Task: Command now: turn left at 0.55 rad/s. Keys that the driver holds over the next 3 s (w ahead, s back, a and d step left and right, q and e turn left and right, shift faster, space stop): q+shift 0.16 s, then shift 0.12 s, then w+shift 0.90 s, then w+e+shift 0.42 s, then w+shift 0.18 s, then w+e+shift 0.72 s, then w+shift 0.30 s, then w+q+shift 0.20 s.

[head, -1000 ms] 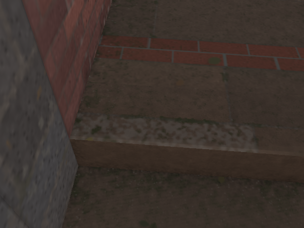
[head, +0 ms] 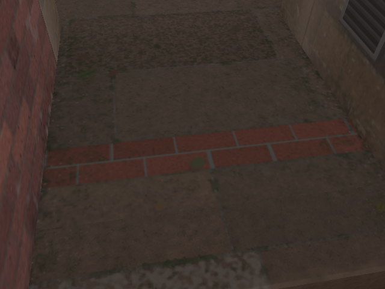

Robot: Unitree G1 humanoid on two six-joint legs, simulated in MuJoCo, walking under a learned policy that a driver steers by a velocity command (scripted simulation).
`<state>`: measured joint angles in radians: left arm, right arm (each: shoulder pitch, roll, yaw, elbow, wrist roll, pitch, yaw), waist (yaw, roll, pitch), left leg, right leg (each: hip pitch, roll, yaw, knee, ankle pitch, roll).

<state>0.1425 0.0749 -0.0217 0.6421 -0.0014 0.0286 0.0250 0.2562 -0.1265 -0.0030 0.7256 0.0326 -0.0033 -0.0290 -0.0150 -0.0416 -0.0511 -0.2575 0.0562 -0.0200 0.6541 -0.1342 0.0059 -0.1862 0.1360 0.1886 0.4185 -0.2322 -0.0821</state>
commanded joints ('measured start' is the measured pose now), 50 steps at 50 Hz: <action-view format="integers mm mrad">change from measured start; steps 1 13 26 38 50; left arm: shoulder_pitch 2 -69 396 99 -66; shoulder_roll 228 101 98 378 -3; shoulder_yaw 93 35 50 99 -76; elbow -107 -131 222 208 -144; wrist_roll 22 -7 40 -8 -32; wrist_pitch -36 7 -66 -111 -61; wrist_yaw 9 -2 -18 17 -17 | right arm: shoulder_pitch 189 -32 -189 409 103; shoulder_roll -273 -322 22 -385 -100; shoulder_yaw -91 -113 37 -80 38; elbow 58 -115 -251 -68 216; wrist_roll -12 -28 -21 -68 -59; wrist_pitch -31 70 -84 -23 -56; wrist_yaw -12 -97 16 12 71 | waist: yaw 18 42 96 -358 144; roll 151 331 -86 36 85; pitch -147 12 176 -268 257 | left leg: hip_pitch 380 27 -1272 237 -497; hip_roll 111 183 -73 10 69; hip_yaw -135 -180 -135 -326 24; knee -234 -360 1861 19 -431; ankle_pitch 982 731 -208 -681 -342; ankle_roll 82 180 57 207 111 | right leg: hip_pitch -3 -174 179 -65 -1127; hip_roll -131 -150 -421 -285 -144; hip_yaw -24 -191 152 -152 -115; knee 337 542 -153 672 1742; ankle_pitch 720 -170 -209 1455 176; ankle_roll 92 202 -124 -117 28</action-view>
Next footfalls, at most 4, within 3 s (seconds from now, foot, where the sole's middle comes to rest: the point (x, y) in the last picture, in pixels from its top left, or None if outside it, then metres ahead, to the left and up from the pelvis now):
0.34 right None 0.02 -0.15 -0.78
0.74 left None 0.22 0.11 -0.61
1.20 right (206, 230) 0.57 -0.03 -0.44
1.68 left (119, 138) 0.92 0.26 -0.44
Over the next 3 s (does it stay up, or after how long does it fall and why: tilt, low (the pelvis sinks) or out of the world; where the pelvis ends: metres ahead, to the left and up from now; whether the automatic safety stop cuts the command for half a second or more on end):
stays up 1.50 -0.15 0.33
